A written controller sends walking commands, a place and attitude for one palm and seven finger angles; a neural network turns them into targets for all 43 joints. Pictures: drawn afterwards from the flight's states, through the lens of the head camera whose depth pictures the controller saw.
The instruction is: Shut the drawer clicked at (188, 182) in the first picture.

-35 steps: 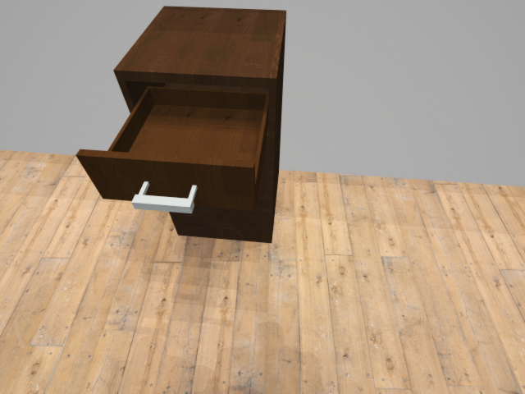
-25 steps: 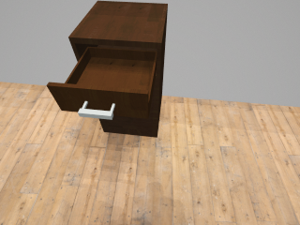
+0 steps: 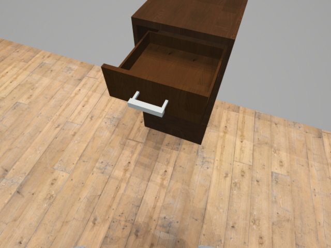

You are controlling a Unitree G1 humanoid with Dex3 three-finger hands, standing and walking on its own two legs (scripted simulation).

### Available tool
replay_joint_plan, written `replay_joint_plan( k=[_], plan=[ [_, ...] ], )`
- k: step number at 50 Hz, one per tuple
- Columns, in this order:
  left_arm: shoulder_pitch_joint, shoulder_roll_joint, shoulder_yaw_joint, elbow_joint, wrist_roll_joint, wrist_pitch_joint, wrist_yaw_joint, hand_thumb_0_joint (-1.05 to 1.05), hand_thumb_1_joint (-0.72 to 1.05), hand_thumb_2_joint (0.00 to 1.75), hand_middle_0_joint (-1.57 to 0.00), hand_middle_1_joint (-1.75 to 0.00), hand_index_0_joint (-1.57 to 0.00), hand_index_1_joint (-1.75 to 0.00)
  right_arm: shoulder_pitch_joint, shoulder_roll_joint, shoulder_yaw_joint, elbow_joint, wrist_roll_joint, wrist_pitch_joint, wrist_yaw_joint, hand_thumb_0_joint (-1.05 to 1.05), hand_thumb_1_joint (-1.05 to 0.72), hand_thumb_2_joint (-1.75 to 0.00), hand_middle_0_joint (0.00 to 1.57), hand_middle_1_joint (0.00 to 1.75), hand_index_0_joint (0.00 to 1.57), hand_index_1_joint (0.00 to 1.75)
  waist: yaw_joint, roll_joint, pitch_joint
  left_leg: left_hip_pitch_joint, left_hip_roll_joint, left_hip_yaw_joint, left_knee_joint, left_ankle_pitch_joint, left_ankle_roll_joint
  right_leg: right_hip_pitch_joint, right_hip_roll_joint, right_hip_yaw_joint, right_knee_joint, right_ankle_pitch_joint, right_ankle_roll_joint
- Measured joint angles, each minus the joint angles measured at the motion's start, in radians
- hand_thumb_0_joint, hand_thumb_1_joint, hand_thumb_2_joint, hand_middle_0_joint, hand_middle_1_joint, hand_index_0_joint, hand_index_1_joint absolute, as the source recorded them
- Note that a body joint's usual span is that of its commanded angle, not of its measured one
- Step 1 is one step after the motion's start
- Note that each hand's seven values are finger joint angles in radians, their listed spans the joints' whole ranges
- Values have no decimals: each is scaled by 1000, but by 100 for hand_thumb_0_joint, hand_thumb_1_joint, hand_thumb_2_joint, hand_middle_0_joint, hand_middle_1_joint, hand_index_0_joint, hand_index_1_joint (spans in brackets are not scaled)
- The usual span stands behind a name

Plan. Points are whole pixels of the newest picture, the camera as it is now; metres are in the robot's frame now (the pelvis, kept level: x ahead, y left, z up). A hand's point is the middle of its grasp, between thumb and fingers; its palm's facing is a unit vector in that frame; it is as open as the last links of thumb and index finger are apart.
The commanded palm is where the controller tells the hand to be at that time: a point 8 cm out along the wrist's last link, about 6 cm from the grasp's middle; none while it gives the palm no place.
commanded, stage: stand and wait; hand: left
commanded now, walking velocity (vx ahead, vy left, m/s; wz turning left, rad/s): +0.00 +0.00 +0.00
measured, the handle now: (148, 103) +0.57 +0.09 -0.07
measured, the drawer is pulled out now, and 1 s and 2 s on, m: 0.29 0.29 0.29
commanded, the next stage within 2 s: turn or walk to find it in 0.34 s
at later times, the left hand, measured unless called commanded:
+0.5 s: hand out of the picture +0.07 +0.16 -0.17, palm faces +0.03 -0.97 -0.26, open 7.4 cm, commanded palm none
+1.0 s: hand out of the picture +0.03 +0.16 -0.17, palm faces +0.08 -0.97 -0.23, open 7.4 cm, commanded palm none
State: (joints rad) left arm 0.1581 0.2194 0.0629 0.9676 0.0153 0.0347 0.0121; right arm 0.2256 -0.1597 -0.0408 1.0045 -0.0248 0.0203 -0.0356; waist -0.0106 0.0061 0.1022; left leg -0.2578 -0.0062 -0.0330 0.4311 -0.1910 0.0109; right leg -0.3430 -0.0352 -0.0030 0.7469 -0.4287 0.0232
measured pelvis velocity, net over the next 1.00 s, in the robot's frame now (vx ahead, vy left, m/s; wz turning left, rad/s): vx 0.01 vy -0.03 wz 0.04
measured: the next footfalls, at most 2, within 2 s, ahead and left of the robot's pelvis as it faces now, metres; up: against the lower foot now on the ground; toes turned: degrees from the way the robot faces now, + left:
right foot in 0.06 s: +0.04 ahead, -0.14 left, +0.00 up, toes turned +0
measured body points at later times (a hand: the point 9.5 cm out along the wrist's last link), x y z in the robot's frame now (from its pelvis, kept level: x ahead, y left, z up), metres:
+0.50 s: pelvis +0.02 -0.04 +0.00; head +0.06 -0.05 +0.44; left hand +0.07 +0.21 -0.15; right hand +0.06 -0.30 -0.16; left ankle +0.02 +0.12 -0.74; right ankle +0.00 -0.14 -0.74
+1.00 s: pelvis +0.01 -0.03 +0.00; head +0.04 -0.04 +0.45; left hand +0.02 +0.21 -0.16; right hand +0.05 -0.26 -0.16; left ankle +0.02 +0.12 -0.74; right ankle +0.00 -0.14 -0.74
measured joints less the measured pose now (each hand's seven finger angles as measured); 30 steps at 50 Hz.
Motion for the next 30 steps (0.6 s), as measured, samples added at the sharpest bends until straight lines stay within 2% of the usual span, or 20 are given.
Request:
replay_joint_plan(
  k=[3, 5, 8, 17, 23, 30],
  plan=[
    [33, 9, -8, 6, 2, -21, 4, 1, 91, 90, -20, -30, -19, -30, -12, 0, -2, -5, 14, 3, 3, 0, -91, -90, 21, 30, 20, 30, 10, -21, -17, -22, -18, 13, 52, -31, -19, 90, -11, 25, -232, 147, -12],
    [41, -6, -15, 34, 5, -22, 6, 1, 91, 90, -20, -30, -19, -30, -35, -17, -6, -2, 19, 10, 11, 0, -91, -90, 21, 30, 20, 30, 5, 6, -4, -19, -4, 7, 87, -66, -24, 97, 5, 21, -214, 144, -10],
    [56, -24, -28, 69, 4, -16, 1, 1, 91, 90, -20, -30, -19, -30, -45, -35, -8, 5, 17, 2, 16, 0, -91, -90, 20, 30, 20, 30, -3, 24, -3, 7, 4, 1, 69, -49, -32, 114, 12, 14, -205, 119, -15],
    [46, -30, -31, 107, -4, -33, 1, 1, 91, 90, -20, -30, -20, -30, -63, -57, 0, 57, 20, -9, 12, 0, -91, -90, 20, 30, 20, 30, 8, 20, 5, 68, 36, -3, 4, -38, -56, 175, 43, 9, -277, 144, -38],
    [22, -12, -23, 104, -7, -33, 8, 1, 91, 90, -20, -30, -20, -30, -60, -68, -2, 70, 19, -2, 6, 0, -91, -90, 20, 30, 20, 30, -2, 10, -1, 73, 48, -16, 1, -39, -68, 191, 55, -4, -294, 147, -48],
    [1, -14, -13, 70, -6, -20, 10, 1, 91, 90, -20, -30, -20, -30, -37, -51, -5, 68, 20, 15, 8, 0, -91, -90, 20, 30, 20, 30, -9, 3, 4, 37, 39, -46, 78, -73, -65, 183, 48, -36, -248, 115, -49]
  ],
)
